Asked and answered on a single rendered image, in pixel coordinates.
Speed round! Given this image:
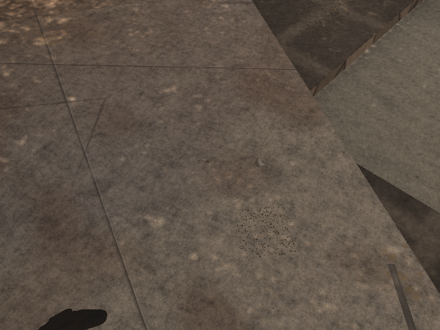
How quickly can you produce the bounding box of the robot left hand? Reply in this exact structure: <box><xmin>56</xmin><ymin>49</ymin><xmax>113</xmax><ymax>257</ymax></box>
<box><xmin>38</xmin><ymin>309</ymin><xmax>107</xmax><ymax>330</ymax></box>

